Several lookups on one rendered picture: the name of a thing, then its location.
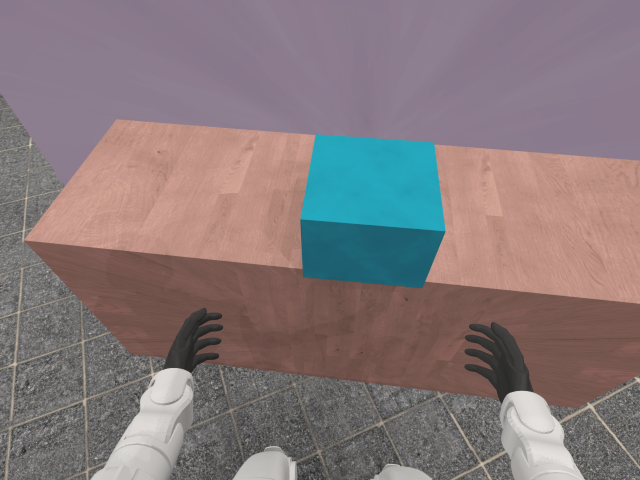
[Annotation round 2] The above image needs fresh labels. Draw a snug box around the carton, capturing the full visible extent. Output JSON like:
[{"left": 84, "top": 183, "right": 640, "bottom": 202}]
[{"left": 300, "top": 134, "right": 446, "bottom": 288}]

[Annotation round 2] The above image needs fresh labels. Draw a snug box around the robot right forearm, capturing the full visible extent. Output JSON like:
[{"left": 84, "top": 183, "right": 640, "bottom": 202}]
[{"left": 500, "top": 391, "right": 585, "bottom": 480}]

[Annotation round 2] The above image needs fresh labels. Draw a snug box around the robot left forearm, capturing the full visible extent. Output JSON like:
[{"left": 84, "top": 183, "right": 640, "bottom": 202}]
[{"left": 91, "top": 368, "right": 194, "bottom": 480}]

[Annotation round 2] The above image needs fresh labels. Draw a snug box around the robot right hand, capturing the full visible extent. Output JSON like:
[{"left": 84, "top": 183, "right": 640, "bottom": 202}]
[{"left": 464, "top": 322, "right": 534, "bottom": 404}]

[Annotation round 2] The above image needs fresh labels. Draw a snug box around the robot left hand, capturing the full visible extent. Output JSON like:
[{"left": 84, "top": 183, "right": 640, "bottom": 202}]
[{"left": 163, "top": 308, "right": 223, "bottom": 373}]

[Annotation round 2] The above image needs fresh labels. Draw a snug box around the robot left thigh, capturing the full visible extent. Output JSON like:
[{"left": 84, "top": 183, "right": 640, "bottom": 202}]
[{"left": 233, "top": 451, "right": 297, "bottom": 480}]

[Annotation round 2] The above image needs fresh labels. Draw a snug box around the pedestal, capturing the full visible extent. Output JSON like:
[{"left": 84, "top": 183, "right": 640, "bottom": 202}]
[{"left": 24, "top": 119, "right": 640, "bottom": 408}]

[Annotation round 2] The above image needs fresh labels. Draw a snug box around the left robot shin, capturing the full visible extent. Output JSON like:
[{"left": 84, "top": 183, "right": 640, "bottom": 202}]
[{"left": 264, "top": 446, "right": 285, "bottom": 455}]

